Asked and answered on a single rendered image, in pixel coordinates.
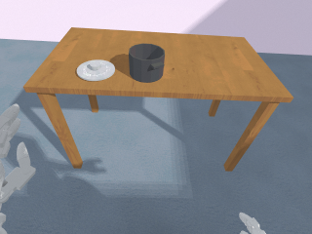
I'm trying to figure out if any robot left hand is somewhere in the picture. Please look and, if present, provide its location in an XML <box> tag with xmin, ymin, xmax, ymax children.
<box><xmin>0</xmin><ymin>103</ymin><xmax>36</xmax><ymax>212</ymax></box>

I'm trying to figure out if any robot right hand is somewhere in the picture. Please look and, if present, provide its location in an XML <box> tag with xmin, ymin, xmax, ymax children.
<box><xmin>239</xmin><ymin>213</ymin><xmax>266</xmax><ymax>234</ymax></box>

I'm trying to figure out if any knob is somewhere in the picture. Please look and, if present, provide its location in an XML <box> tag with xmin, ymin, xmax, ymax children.
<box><xmin>90</xmin><ymin>61</ymin><xmax>101</xmax><ymax>70</ymax></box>

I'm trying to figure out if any table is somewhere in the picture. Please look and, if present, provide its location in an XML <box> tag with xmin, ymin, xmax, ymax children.
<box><xmin>23</xmin><ymin>27</ymin><xmax>293</xmax><ymax>172</ymax></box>

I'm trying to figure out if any lid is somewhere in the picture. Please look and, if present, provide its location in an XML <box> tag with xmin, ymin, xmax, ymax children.
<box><xmin>76</xmin><ymin>59</ymin><xmax>115</xmax><ymax>81</ymax></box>

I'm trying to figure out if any pot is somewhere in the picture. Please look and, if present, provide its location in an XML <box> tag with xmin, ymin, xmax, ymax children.
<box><xmin>129</xmin><ymin>43</ymin><xmax>165</xmax><ymax>83</ymax></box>

